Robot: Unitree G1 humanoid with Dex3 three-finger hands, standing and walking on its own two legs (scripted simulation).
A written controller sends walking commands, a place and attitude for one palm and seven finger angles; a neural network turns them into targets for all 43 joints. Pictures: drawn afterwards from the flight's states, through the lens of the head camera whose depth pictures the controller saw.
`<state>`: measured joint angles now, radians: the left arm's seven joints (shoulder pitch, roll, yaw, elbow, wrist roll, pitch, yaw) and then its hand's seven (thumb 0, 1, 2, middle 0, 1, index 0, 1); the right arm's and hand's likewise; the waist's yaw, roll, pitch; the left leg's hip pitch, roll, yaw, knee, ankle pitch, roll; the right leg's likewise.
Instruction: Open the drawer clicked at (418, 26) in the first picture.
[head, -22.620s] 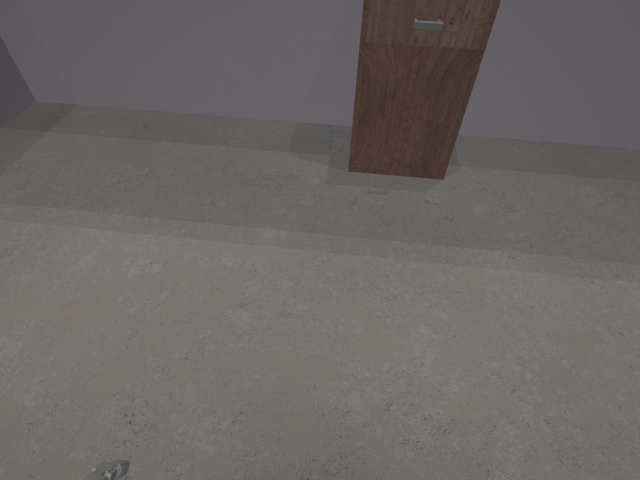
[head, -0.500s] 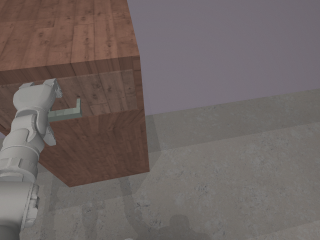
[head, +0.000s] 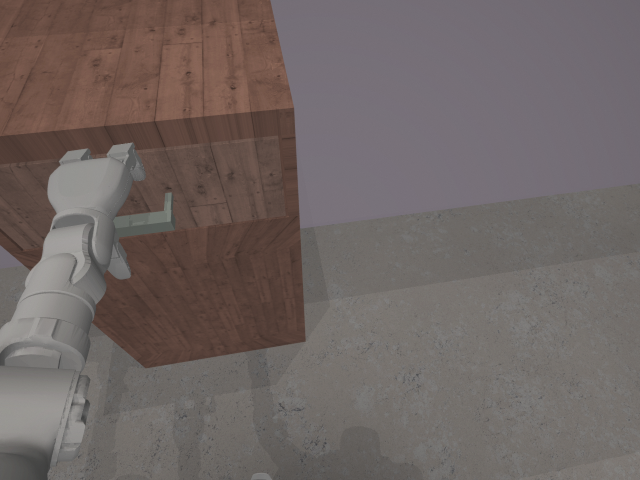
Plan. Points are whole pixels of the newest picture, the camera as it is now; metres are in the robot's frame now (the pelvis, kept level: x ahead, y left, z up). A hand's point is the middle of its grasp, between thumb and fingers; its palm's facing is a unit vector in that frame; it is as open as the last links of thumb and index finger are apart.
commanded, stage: re-aim the fingers above the handle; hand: left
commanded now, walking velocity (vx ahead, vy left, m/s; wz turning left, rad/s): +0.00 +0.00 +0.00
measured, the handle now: (139, 213) +0.50 +0.27 +0.00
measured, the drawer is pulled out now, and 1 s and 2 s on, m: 0.00 0.00 0.00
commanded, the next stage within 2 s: lower the fingers behind the handle in 0.52 s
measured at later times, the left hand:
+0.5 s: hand (115, 216) +0.44 +0.27 +0.06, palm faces -0.01 -0.03 -1.00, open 13.8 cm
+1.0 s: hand (117, 233) +0.44 +0.28 +0.03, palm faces -0.04 -0.04 -1.00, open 13.8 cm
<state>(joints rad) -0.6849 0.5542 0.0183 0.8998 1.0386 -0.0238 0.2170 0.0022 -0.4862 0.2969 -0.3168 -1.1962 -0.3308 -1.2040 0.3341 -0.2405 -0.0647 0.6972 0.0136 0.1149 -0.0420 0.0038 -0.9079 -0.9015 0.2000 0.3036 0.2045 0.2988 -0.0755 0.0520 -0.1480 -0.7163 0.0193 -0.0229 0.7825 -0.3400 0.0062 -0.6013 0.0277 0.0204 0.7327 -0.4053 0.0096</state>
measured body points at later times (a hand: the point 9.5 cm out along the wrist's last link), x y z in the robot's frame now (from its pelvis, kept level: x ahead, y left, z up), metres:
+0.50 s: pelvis +0.00 -0.01 +0.00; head +0.07 -0.01 +0.45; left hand +0.44 +0.27 +0.12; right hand +0.05 -0.29 -0.13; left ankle +0.02 +0.11 -0.71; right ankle -0.04 -0.13 -0.71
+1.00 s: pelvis +0.00 -0.01 -0.01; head +0.08 -0.01 +0.44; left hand +0.43 +0.28 +0.08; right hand +0.03 -0.29 -0.13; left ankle +0.02 +0.11 -0.71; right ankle -0.04 -0.13 -0.71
